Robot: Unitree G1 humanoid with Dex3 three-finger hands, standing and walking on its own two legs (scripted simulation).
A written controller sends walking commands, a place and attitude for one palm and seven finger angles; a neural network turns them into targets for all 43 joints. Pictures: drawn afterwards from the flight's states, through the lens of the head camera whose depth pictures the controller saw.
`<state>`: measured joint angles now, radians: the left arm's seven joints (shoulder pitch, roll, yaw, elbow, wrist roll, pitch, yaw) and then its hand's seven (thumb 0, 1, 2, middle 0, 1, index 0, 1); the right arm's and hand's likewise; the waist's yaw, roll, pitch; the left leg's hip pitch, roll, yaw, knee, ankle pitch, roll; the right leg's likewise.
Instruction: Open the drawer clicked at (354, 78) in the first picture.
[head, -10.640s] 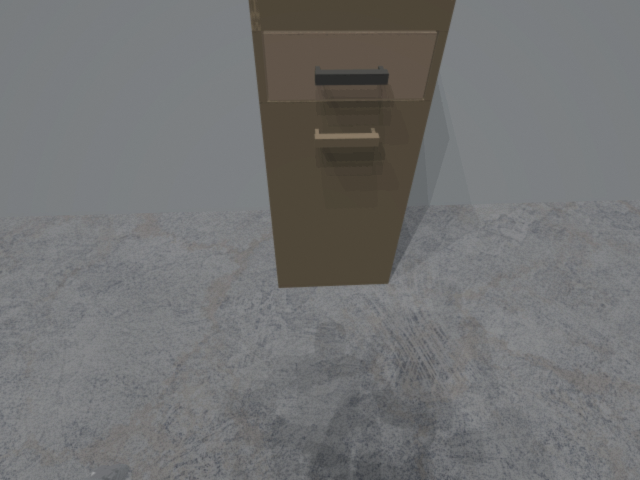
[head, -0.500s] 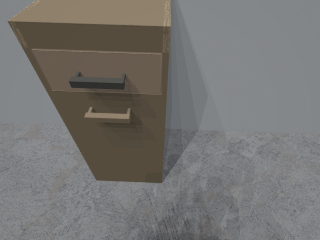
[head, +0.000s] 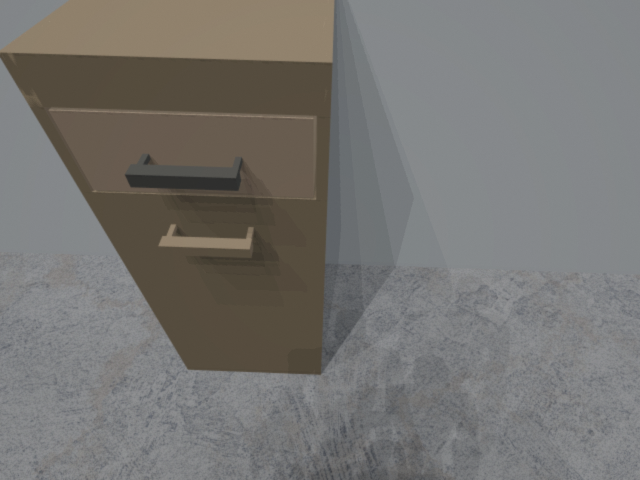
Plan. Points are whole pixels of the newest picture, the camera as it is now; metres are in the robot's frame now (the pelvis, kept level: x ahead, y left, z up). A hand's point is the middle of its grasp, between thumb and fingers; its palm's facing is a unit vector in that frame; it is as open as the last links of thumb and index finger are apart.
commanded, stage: raise the hand with hooked fingers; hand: left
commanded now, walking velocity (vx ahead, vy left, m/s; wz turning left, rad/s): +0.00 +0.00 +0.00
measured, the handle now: (188, 169) +0.53 +0.24 +0.09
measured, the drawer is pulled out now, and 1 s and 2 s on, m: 0.00 0.00 0.00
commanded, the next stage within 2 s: move the hooked fingers above the handle in 1.90 s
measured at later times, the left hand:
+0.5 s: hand out of the picture +0.12 +0.20 -0.04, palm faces -0.07 -0.11 -0.99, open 9.0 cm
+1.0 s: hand (127, 357) +0.22 +0.22 +0.09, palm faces +0.10 -0.09 -0.99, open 12.0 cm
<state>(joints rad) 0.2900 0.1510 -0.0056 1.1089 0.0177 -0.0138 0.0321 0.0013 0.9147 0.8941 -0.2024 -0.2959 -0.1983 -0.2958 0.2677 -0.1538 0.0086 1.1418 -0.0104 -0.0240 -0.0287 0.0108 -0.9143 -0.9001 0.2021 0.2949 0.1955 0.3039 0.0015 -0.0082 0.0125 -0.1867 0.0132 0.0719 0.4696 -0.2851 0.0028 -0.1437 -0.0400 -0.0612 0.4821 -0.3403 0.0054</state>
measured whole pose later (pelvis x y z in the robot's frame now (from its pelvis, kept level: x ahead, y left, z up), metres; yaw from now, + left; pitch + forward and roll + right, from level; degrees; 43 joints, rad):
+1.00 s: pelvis -0.03 -0.01 -0.01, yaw +0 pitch +2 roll +1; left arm 0.21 0.46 0.00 -0.20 0.91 0.00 0.14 0.00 -0.07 0.48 -0.30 -0.92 -0.29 -0.92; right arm 0.16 -0.29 -0.03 0.64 -0.02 0.08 -0.03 0.02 -0.90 -0.90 0.20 0.30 0.20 0.30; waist 0.08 0.08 -0.01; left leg -0.29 0.02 0.05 0.53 -0.26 -0.01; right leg -0.26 -0.03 -0.06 0.58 -0.34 -0.01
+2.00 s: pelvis -0.06 +0.00 +0.01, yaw +1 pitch -2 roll +0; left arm -0.28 0.61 0.04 -0.07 0.79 0.09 -0.16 0.00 -0.49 0.30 -0.32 -1.20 -0.32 -1.20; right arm 0.11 -0.29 0.02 0.65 0.03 0.09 0.02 0.02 -0.90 -0.90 0.20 0.29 0.19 0.30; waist 0.09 0.11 0.02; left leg -0.20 0.00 0.03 0.39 -0.16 0.00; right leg -0.17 -0.04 -0.07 0.43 -0.23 0.00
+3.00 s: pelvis -0.01 +0.00 +0.00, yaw +1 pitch +5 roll +1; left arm -0.61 0.56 -0.14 0.38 0.89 0.13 -0.21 -0.01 -0.48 0.30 -0.32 -1.20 -0.31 -1.20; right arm 0.17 -0.28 0.01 0.64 0.05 0.16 -0.01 0.01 -0.90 -0.90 0.20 0.30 0.20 0.30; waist 0.03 0.08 -0.04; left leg -0.29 0.00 0.03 0.44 -0.23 0.01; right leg -0.25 -0.05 -0.07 0.46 -0.29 0.00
